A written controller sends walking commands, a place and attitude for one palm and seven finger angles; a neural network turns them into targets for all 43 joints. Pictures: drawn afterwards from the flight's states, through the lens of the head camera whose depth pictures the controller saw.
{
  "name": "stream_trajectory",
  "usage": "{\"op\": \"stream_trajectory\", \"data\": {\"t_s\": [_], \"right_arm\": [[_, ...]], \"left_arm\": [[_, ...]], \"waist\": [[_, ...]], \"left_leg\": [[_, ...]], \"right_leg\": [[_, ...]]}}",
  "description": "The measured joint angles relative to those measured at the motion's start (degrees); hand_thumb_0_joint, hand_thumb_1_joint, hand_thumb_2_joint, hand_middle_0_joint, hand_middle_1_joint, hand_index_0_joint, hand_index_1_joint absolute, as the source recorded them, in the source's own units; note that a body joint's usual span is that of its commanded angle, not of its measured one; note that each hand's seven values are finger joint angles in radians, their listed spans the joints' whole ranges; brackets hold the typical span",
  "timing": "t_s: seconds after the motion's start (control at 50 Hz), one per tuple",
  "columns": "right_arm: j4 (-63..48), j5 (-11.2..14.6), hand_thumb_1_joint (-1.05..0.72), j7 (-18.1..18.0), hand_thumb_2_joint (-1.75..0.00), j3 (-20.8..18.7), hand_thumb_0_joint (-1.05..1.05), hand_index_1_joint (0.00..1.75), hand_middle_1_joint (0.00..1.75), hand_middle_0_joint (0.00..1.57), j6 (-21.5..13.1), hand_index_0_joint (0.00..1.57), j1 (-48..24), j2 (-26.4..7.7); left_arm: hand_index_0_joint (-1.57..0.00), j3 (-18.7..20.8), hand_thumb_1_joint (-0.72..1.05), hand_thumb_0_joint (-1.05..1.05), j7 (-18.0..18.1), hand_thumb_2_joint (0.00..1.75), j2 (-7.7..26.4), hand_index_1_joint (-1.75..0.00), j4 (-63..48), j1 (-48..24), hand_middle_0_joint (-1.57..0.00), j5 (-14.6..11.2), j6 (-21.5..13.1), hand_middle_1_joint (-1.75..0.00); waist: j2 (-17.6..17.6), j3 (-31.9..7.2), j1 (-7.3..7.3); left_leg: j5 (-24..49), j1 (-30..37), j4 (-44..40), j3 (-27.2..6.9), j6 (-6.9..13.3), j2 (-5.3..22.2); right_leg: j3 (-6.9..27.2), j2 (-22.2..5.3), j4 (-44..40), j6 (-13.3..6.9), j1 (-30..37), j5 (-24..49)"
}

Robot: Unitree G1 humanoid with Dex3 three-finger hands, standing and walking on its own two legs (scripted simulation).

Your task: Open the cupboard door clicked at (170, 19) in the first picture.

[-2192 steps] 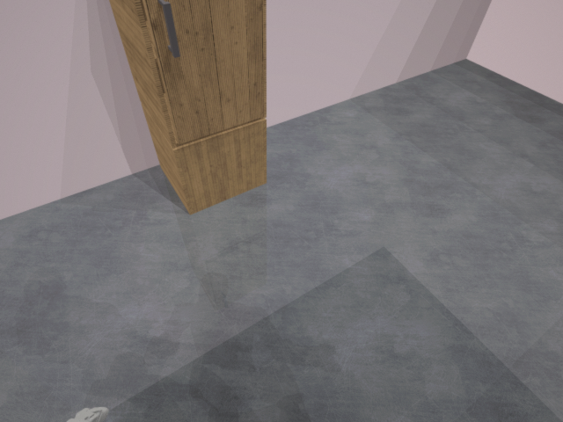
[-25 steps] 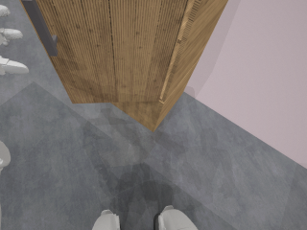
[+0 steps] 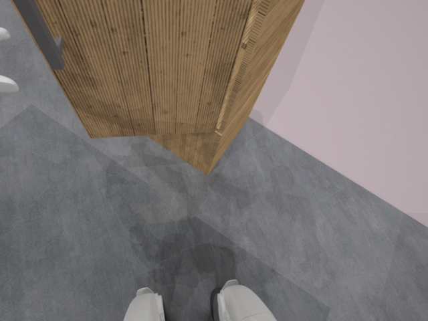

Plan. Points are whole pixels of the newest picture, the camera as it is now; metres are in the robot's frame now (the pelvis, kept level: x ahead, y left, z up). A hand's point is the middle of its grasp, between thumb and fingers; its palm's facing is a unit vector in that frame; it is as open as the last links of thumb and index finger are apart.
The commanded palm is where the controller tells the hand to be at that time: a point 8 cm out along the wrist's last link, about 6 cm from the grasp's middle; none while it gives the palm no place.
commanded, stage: slide the fingers in behind the handle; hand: left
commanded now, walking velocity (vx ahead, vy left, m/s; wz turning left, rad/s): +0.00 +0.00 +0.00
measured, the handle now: (41, 19) +0.59 +0.21 +0.13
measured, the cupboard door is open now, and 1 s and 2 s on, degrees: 41 41 42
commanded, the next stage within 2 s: close the thumb around the handle in 1.46 s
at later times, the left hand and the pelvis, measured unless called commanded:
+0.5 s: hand (10, 52) +0.52 +0.25 +0.12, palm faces +0.02 -1.00 +0.00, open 14.0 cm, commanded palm +0.51 +0.28 +0.12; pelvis +0.01 +0.00 +0.00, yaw +1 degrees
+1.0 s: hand (41, 50) +0.53 +0.21 +0.12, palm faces +0.02 -1.00 +0.00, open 14.0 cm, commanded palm +0.51 +0.25 +0.12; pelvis +0.00 -0.01 +0.00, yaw +1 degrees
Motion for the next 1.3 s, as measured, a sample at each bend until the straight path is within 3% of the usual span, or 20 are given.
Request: {"op": "stream_trajectory", "data": {"t_s": [0.22,0.36,0.7,0.9,1.3], "right_arm": [[-0.3,-0.4,-0.90,1.3,-0.90,-0.7,0.00,0.30,0.30,0.21,0.0,0.20,-1.1,0.9],[-0.9,-0.4,-0.90,1.6,-0.90,-0.8,0.00,0.30,0.30,0.21,-0.4,0.20,-2.6,1.1],[0.7,-0.2,-0.90,1.3,-0.90,-1.3,0.00,0.30,0.30,0.21,-1.0,0.20,-2.5,0.4],[0.8,-0.4,-0.90,1.4,-0.90,-1.5,0.00,0.30,0.30,0.21,-1.8,0.20,-1.9,0.3],[0.7,-0.6,-0.90,1.8,-0.90,-1.6,0.00,0.30,0.30,0.21,-2.3,0.20,-1.3,0.9]], "left_arm": [[-0.29,-2.1,-0.50,-0.01,3.5,0.30,-7.0,-1.20,-3.8,3.4,-0.30,-1.0,-0.3,-1.20],[-0.30,-2.2,-0.50,-0.01,5.8,0.30,-9.1,-1.20,-4.0,4.5,-0.30,-0.7,-1.3,-1.20],[-0.29,-4.4,-0.50,-0.01,6.7,0.30,-11.2,-1.20,-3.1,3.5,-0.30,-1.7,-2.4,-1.20],[-0.30,-4.1,-0.50,-0.01,9.3,0.30,-11.8,-1.20,-2.5,2.5,-0.30,-0.4,-2.5,-1.20],[-0.30,-3.6,-0.50,-0.01,11.0,0.30,-12.8,-1.20,-2.9,3.3,-0.30,0.0,-3.2,-1.20]], "waist": [[0.3,-1.2,1.33],[0.5,-1.4,1.62],[0.3,-0.8,2.06],[0.5,-0.5,1.03],[0.8,-0.8,1.09]], "left_leg": [[-0.4,2.7,-1.0,0.0,0.1,-0.5],[-0.5,3.8,-1.2,0.3,0.1,-0.6],[0.2,4.2,-1.4,-0.3,-0.6,-0.6],[0.7,3.7,-1.5,-0.2,-0.8,-0.5],[0.6,4.2,-2.0,0.5,-0.7,-0.4]], "right_leg": [[0.0,-0.4,-1.1,0.2,2.8,-0.4],[0.3,-0.5,-0.7,0.2,3.6,-0.8],[-0.3,-0.5,0.1,-0.5,3.8,-0.8],[-0.1,-0.4,0.4,-0.7,2.9,-0.5],[0.6,-0.3,0.3,-0.7,3.0,-0.5]]}}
